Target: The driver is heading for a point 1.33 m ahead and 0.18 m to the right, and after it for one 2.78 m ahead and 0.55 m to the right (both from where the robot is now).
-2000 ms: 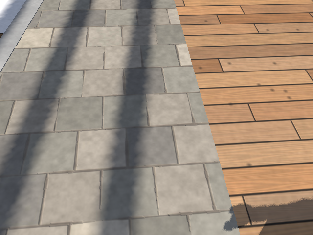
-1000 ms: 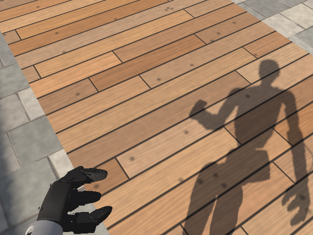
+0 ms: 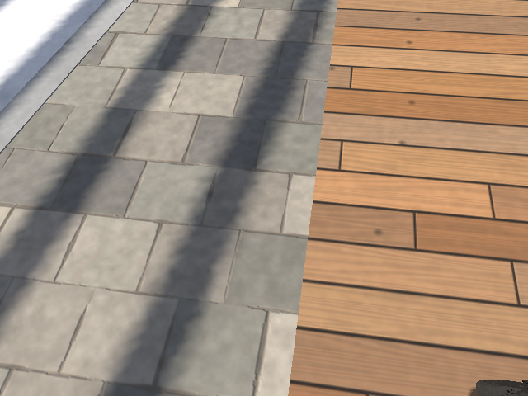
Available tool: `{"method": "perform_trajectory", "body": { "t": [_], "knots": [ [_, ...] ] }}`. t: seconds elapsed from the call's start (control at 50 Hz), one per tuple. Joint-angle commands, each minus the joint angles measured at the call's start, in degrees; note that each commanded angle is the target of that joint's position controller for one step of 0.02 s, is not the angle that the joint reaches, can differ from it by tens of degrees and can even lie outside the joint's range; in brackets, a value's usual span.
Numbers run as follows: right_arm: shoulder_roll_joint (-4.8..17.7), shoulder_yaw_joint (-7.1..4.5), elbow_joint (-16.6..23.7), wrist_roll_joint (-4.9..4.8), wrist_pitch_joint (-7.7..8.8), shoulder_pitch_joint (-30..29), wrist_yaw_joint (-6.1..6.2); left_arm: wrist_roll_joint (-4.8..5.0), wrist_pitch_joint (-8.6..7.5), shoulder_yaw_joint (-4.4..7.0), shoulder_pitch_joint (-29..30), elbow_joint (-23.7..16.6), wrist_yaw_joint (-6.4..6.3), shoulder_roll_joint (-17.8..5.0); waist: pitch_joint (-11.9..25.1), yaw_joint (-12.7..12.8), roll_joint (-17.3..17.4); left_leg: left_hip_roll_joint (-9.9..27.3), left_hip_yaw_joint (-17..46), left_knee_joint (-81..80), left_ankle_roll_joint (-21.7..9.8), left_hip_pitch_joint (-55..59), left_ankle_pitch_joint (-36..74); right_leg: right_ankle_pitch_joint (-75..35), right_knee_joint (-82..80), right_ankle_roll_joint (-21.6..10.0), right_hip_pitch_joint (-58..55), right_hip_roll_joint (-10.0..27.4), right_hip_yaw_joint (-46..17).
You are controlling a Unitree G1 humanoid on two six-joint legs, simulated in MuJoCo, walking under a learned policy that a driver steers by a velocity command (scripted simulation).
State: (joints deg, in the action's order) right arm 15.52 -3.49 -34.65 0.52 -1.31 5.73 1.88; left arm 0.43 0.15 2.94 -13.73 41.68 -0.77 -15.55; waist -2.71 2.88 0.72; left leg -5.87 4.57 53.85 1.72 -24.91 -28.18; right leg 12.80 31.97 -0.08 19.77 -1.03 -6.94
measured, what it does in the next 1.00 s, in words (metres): steps on the spot: left foot, then right foot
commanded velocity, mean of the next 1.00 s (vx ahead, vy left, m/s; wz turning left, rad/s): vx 0.02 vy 0.00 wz -0.17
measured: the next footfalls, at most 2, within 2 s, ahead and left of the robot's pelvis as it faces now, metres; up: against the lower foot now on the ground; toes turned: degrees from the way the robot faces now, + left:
left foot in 0.16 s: +0.05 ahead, +0.11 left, +0.00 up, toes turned -16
right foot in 0.60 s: -0.02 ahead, -0.15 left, +0.00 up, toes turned -24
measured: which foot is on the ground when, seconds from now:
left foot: up 0.00-0.14, down 0.16-0.62, up 0.64-1.00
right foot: down 0.00-0.16, up 0.18-0.58, down 0.60-1.00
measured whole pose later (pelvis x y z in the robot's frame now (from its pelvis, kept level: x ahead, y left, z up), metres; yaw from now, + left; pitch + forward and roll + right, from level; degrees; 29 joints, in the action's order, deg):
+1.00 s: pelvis +0.00 +0.00 +0.00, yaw -7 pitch +2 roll -2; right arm 16.7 -4.7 -37.3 -2.0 -4.2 13.3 -1.5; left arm 1.3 0.0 5.1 -6.2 40.2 -1.0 -16.8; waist -1.8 -1.7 -1.1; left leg 5.6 -5.9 44.3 -0.2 -21.9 -23.7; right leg 17.9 28.9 1.7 11.2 6.6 15.7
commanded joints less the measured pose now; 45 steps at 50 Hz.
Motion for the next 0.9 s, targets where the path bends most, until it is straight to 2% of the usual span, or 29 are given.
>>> {"method": "perform_trajectory", "body": {
  "t": [0.02,0.06,0.1,0.14,0.16,0.18,0.2,0.22,0.24,0.26,0.28,0.32,0.36,0.42,0.5,0.54,0.56,0.58,0.6,0.62,0.64,0.66,0.68,0.7,0.72,0.78,0.84,0.88,0.9],
  "knots": [
    [2.4,-1.43,4.6,-0.59,1.50,-2.5,0.17,1.47,0.47,4.09,4.4,-5.5,-1.44,-11.0,7.5,-2.0,-8.2,0.9,1.3,-3.0,1.5,-6.4,0.5,-16.4,-10.6,-9.9,-13.0,10.4,-19.3],
    [1.2,-1.16,4.1,-1.27,2.10,-2.4,-0.45,1.30,1.96,4.66,4.1,-6.1,-1.87,-10.8,9.6,-1.6,-10.0,-0.3,0.6,-11.3,1.8,-1.4,2.6,-15.4,-10.0,-9.2,-13.1,8.7,-19.8],
    [2.5,-1.64,2.7,-1.98,2.46,0.2,-1.12,1.32,2.62,5.26,4.2,-6.9,-1.73,-11.3,10.5,-2.0,-12.2,-1.1,0.6,-19.1,1.5,4.0,4.9,-13.4,-10.6,-9.2,-12.0,8.3,-22.4],
    [4.2,-2.57,0.7,-2.08,2.64,5.1,-1.31,2.47,2.69,5.41,6.2,-7.7,-1.49,-11.2,10.3,-4.6,-12.5,-0.4,0.1,-32.0,0.3,11.9,12.4,-7.5,-10.2,-7.7,-8.3,6.6,-23.7],
    [6.2,-3.38,-0.5,-1.95,2.49,7.3,-1.10,2.77,2.64,5.08,5.8,-8.0,-1.52,-9.9,10.6,-4.9,-11.0,3.7,1.5,-36.6,-1.2,19.9,17.0,-0.2,-8.2,-5.2,-2.2,4.2,-21.9],
    [9.4,-4.02,0.3,-0.92,1.99,6.6,-0.61,2.05,2.80,4.31,1.3,-7.1,-1.22,-6.4,11.4,-2.3,0.0,16.0,12.0,-38.0,-5.7,27.4,17.8,15.1,4.0,-1.9,7.2,-1.6,-14.0],
    [12.8,-4.53,1.2,2.59,1.95,3.2,-1.22,1.78,1.85,5.05,1.7,-9.0,-1.16,-7.9,7.6,-0.9,14.5,27.3,26.1,-39.2,-13.2,21.1,26.0,22.1,16.1,0.8,18.3,-6.4,-6.3],
    [10.1,-3.96,2.6,3.05,2.60,-0.3,-1.18,0.85,1.33,6.38,1.4,-8.2,-1.06,-12.7,5.6,0.1,9.8,29.0,23.2,-39.1,-15.3,18.9,29.7,19.3,26.6,2.7,18.7,-0.7,-5.2],
    [6.7,-2.97,3.2,2.34,2.89,-3.5,-0.73,1.03,1.63,6.96,0.6,-6.7,-0.95,-14.2,4.8,0.9,5.8,24.9,16.1,-37.9,-13.4,17.3,30.1,15.2,30.7,3.3,17.9,-0.1,-3.6],
    [5.5,-2.52,3.7,1.44,2.98,-4.6,-0.23,0.96,2.30,6.79,-0.6,-5.4,-1.07,-12.8,4.6,1.0,4.1,20.9,10.6,-36.9,-11.6,17.8,28.9,11.6,33.7,4.1,18.1,0.2,-2.7],
    [5.1,-2.29,3.4,0.47,2.93,-4.9,0.28,0.84,2.74,6.36,-1.2,-5.3,-0.90,-11.4,3.9,0.6,4.8,19.6,7.0,-36.1,-11.2,18.5,31.4,8.6,37.0,4.9,19.8,1.2,-1.7],
    [5.6,-2.10,2.5,0.57,2.59,-1.9,1.03,1.27,2.79,5.28,1.9,-7.3,-0.24,-9.2,3.1,-1.6,5.9,18.5,1.5,-36.3,-12.4,19.3,37.0,5.6,37.8,6.5,21.8,3.0,2.3],
    [6.6,-2.39,1.2,1.00,1.95,2.9,1.34,1.40,2.46,4.10,6.5,-9.7,0.17,-7.5,3.4,-4.9,6.0,19.5,0.8,-36.3,-14.3,23.0,39.9,5.1,33.3,7.7,23.4,4.3,4.0],
    [9.5,-3.19,-0.1,0.59,1.26,5.2,0.58,0.55,2.29,2.97,8.2,-11.5,0.63,-5.9,5.5,-5.8,5.4,21.9,0.6,-35.5,-16.4,26.1,43.7,8.5,26.3,7.7,20.0,4.5,4.2],
    [11.5,-3.75,-0.6,-0.73,1.25,3.0,-0.91,0.28,2.48,2.45,8.2,-11.6,0.83,-5.7,6.1,-4.8,7.4,22.1,-2.7,-34.4,-16.0,22.2,45.3,9.6,15.4,5.9,9.8,3.1,7.4],
    [10.4,-3.07,-2.2,-1.55,1.59,4.3,-1.48,0.08,2.47,2.02,8.5,-11.3,0.63,-4.6,6.8,-4.7,8.3,21.5,-1.5,-32.4,-15.5,21.4,45.0,9.6,6.7,4.2,3.6,1.5,7.4],
    [8.7,-2.17,-2.9,-1.98,1.84,3.4,-1.77,-0.15,2.39,1.75,6.7,-10.2,0.54,-3.5,7.3,-3.1,7.9,20.3,-1.5,-30.6,-14.2,20.1,44.1,4.9,-2.0,2.8,-2.0,1.2,7.3],
    [6.0,-0.91,-3.8,-2.41,2.28,3.0,-2.15,-0.50,2.19,1.52,3.7,-8.6,0.46,-2.7,7.8,-1.0,6.8,18.7,-2.3,-29.1,-11.6,16.3,41.9,-6.1,-14.8,1.1,-11.6,1.0,7.5],
    [4.8,-0.19,-4.9,-1.93,3.10,6.0,-2.67,-1.00,2.06,2.09,2.3,-8.4,-0.11,-6.1,9.7,-1.6,4.5,16.6,-2.8,-28.2,-7.3,10.6,35.8,-16.7,-15.4,0.1,-22.4,4.4,3.8],
    [3.2,0.85,-3.8,0.76,3.77,6.8,-3.33,-2.06,2.25,3.10,-1.4,-9.0,-1.07,-11.7,15.2,-2.2,-5.7,13.1,-4.8,-20.5,-2.9,1.6,13.0,-44.6,-7.1,-3.6,-34.3,16.8,-6.5],
    [3.6,0.58,-3.7,-0.48,3.62,7.8,-3.22,-2.40,2.41,3.27,3.0,-8.4,-1.28,-11.7,15.0,-3.2,-14.2,10.3,-6.2,-16.3,0.2,-1.4,-4.9,-42.0,-6.1,-12.8,-27.2,22.7,-7.6],
    [9.1,-0.79,-3.5,-1.50,2.89,4.7,-2.66,-2.36,1.87,3.30,4.4,-9.5,-0.86,-10.1,12.4,-0.4,-11.0,9.8,-5.5,-7.2,1.7,-2.7,-8.0,-36.5,-8.3,-15.6,-23.3,21.4,-7.0],
    [11.3,-2.18,-3.2,-2.61,2.15,3.9,-2.18,-2.26,1.49,3.72,4.5,-8.7,-1.04,-10.9,9.8,0.0,-12.2,8.7,-5.6,3.3,2.4,-7.8,-9.3,-34.9,-9.7,-16.0,-22.0,21.2,-5.9],
    [11.0,-2.78,-4.7,-2.82,0.97,6.3,-1.49,-1.96,1.11,3.63,5.7,-8.8,-1.30,-10.6,9.0,-0.9,-11.0,9.3,-3.6,9.8,2.9,-8.5,-8.4,-31.2,-10.8,-15.1,-19.0,20.4,-3.1],
    [10.3,-3.04,-5.0,-2.54,-0.35,8.3,-0.84,-1.21,0.67,3.35,8.6,-8.7,-1.36,-9.3,6.8,-2.6,-10.9,9.7,-2.7,12.6,3.4,-8.3,-5.6,-27.6,-12.2,-13.9,-14.8,20.0,-0.4],
    [7.2,-2.85,-4.2,-2.14,-2.33,9.3,0.19,-1.66,0.16,2.48,12.3,-8.4,-1.84,-5.6,4.2,-4.4,-10.4,10.2,-4.5,14.0,4.7,-8.0,2.7,-19.1,-14.9,-12.2,-9.5,18.3,6.3],
    [5.0,-2.19,-0.9,-1.73,-2.52,6.0,-0.74,-1.64,0.11,2.85,12.1,-7.4,-2.26,-5.8,4.9,-3.2,-9.0,12.1,-5.4,4.5,4.2,-6.8,6.7,-15.7,-14.5,-11.8,-11.5,19.0,9.5],
    [4.2,-1.76,1.2,-1.49,-2.38,4.8,-2.00,-1.31,0.13,3.70,11.6,-6.9,-2.04,-8.0,6.0,-2.6,-8.8,12.6,-6.7,-1.6,2.9,-3.7,6.4,-17.4,-13.7,-11.8,-12.3,20.6,10.6],
    [4.8,-1.95,1.8,-1.54,-2.45,5.0,-2.50,-1.07,0.09,4.10,11.3,-6.7,-1.75,-9.0,6.5,-2.7,-8.8,12.3,-7.7,-3.5,2.2,-2.2,6.1,-18.8,-13.2,-11.7,-12.6,21.5,11.0]
  ]
}}
Velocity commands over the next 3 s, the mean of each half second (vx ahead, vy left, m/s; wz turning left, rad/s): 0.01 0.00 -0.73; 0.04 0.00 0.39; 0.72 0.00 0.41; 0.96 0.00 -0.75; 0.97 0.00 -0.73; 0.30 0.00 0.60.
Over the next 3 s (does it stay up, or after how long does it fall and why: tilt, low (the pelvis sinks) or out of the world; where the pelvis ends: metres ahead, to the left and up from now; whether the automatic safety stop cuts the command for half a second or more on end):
stays up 1.40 -0.30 -0.01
